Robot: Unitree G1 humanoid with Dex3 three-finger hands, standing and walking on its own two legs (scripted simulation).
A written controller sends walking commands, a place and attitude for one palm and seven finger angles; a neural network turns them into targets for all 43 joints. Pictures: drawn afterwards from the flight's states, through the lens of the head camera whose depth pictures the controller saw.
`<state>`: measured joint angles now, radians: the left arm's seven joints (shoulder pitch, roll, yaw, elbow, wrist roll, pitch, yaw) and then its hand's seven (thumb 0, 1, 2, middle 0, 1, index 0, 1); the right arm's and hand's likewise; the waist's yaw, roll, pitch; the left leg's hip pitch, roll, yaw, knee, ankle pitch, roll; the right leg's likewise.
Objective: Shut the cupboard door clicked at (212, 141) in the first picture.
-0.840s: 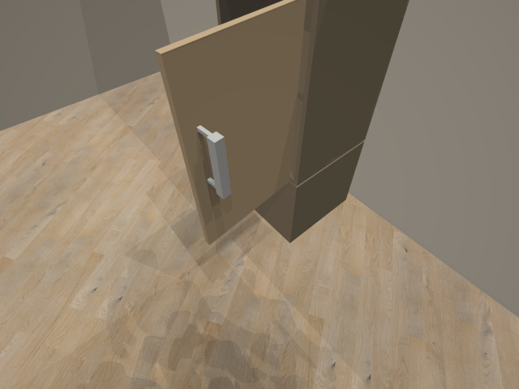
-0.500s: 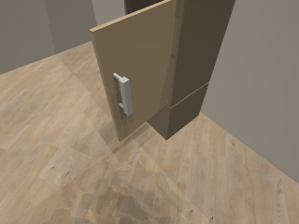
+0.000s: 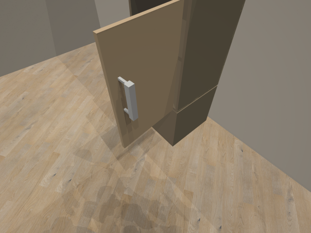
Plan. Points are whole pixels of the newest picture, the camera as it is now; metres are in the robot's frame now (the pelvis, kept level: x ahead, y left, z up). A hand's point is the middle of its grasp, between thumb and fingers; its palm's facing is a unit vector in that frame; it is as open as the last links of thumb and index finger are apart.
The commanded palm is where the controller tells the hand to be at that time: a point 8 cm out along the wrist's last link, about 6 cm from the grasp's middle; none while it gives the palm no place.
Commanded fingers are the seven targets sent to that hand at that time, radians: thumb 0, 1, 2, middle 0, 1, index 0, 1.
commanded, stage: walk to a spot facing it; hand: left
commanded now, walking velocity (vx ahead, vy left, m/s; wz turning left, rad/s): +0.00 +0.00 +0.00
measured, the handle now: (127, 99) +0.56 +0.14 -0.02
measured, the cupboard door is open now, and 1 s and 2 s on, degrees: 95 95 95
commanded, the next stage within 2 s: none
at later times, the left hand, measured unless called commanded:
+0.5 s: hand out of the picture +0.06 +0.19 -0.18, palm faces -0.11 -0.96 -0.27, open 7.3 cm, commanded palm none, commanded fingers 0.00 0.90 0.90 -0.20 -0.30 -0.20 -0.30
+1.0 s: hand out of the picture +0.13 +0.17 -0.19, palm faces -0.36 -0.90 -0.24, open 7.3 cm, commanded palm none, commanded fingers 0.00 0.90 0.90 -0.20 -0.30 -0.20 -0.30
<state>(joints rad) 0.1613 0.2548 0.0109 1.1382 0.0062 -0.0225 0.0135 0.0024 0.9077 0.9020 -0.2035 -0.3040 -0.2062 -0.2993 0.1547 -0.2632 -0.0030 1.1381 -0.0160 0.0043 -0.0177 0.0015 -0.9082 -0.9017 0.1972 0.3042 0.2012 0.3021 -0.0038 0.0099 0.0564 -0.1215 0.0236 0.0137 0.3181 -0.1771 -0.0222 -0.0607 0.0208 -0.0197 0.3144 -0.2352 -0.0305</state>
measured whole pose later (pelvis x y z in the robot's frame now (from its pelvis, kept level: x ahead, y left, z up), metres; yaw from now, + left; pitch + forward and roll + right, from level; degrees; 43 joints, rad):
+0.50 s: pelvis -0.02 -0.02 -0.02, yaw -10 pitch +0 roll +2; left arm 0.20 0.22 0.07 0.99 0.02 0.05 -0.02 0.00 0.91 0.90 -0.20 -0.30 -0.21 -0.30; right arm 0.18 -0.22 -0.05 1.01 -0.03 0.04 -0.04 0.00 -0.91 -0.90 0.20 0.30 0.20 0.30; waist 0.03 0.01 0.11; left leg -0.25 0.09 0.17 0.60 -0.32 -0.04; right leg -0.29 0.02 0.01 0.65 -0.34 -0.04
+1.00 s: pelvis -0.02 +0.00 -0.02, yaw -26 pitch +2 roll +0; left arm 0.20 0.25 0.09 0.92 0.02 0.06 -0.01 0.00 0.91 0.90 -0.20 -0.30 -0.21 -0.30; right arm 0.08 -0.21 -0.03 0.87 -0.02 0.01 -0.04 0.00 -0.91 -0.90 0.20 0.30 0.20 0.30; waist 0.04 -0.03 0.09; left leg -0.27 0.03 -0.05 0.52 -0.27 -0.01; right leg -0.44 0.13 0.14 0.79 -0.44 0.01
